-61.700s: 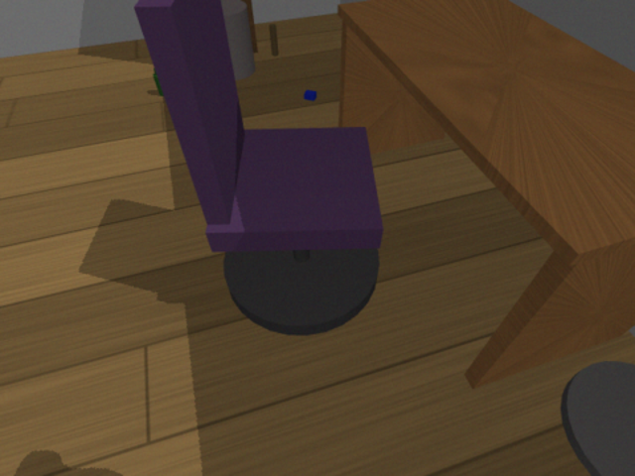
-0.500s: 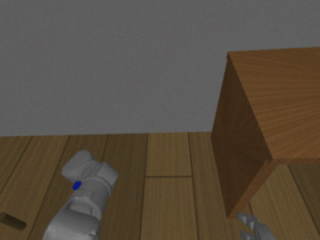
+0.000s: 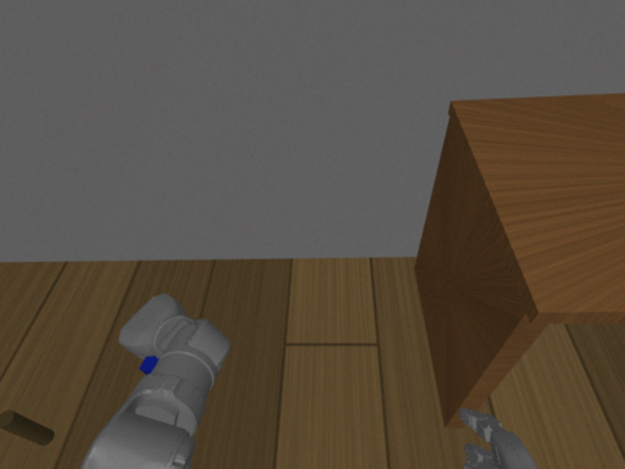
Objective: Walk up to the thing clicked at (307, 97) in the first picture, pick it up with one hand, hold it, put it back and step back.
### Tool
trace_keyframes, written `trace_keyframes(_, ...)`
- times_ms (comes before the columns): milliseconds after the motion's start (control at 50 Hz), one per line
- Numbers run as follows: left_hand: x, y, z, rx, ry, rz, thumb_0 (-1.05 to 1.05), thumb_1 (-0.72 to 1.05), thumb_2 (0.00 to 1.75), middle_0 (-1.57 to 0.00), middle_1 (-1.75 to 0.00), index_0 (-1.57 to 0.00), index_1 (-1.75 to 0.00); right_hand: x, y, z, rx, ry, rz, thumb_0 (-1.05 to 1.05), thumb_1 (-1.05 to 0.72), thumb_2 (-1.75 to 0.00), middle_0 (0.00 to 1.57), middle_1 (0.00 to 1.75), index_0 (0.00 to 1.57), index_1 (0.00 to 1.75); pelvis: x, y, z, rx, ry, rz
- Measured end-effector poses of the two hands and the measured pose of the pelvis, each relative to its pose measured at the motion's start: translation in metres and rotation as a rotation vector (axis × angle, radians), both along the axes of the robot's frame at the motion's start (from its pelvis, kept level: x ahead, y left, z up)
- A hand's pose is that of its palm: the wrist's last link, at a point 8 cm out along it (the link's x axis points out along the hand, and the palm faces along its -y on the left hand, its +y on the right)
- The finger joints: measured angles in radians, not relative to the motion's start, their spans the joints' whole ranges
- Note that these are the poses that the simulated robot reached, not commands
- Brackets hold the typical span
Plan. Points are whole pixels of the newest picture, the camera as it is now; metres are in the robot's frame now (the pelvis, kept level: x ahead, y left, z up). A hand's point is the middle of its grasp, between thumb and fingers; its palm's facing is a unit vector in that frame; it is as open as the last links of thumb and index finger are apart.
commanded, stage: hold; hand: left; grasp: from above
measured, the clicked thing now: (168, 356) +0.31 +0.25 -0.07
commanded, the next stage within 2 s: crouch in 0.14 s
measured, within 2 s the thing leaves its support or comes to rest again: neither
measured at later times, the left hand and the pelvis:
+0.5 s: hand (184, 355) +0.30 +0.22 -0.06, palm faces -0.27 -0.36 -0.89, open 5.5 cm; pelvis +0.00 +0.00 +0.00, yaw +0 degrees
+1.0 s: hand (213, 389) +0.33 +0.24 -0.29, palm faces -0.19 -0.35 -0.92, open 6.1 cm; pelvis -0.07 +0.00 -0.17, yaw -1 degrees
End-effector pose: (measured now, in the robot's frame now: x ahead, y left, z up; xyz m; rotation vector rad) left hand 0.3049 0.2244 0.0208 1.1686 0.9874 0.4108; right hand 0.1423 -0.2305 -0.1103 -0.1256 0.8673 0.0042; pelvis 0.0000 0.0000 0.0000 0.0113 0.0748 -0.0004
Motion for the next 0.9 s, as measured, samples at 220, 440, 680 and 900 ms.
trace_keyframes(220,0.003,-0.002,-0.003,0.0,0.018,-0.001,-0.06,0.44,0.29,-0.79,-0.44,-1.08,-0.53,-0.001,-0.003,-0.001,-0.002,0.011,-0.006,0.02,-0.92,-0.9,0.2,0.3,0.2,0.3,0.002,-0.001,0.0,0.0,0.007,0.001)
trace_keyframes(440,0.005,-0.004,-0.014,0.014,0.036,-0.019,-0.07,0.45,0.26,-0.81,-0.39,-1.1,-0.46,-0.012,-0.01,-0.004,-0.02,0.047,-0.024,0.01,-0.9,-0.89,0.2,0.3,0.2,0.3,0.002,-0.002,-0.001,-0.001,0.026,0.002)
trace_keyframes(680,0.003,0.002,-0.079,0.049,0.091,-0.033,-0.08,0.44,0.26,-0.85,-0.33,-1.06,-0.36,-0.065,-0.03,-0.03,-0.099,0.168,-0.066,0.01,-0.89,-0.89,0.2,0.3,0.2,0.3,-0.012,-0.003,-0.028,-0.007,0.159,-0.001)
trace_keyframes(900,0.016,0.012,-0.199,0.062,0.032,0.001,-0.06,0.43,0.25,-0.89,-0.28,-1.05,-0.31,-0.144,-0.042,-0.121,-0.145,0.354,-0.069,0.01,-0.89,-0.89,0.2,0.3,0.2,0.3,-0.054,0.001,-0.119,-0.027,0.382,-0.005)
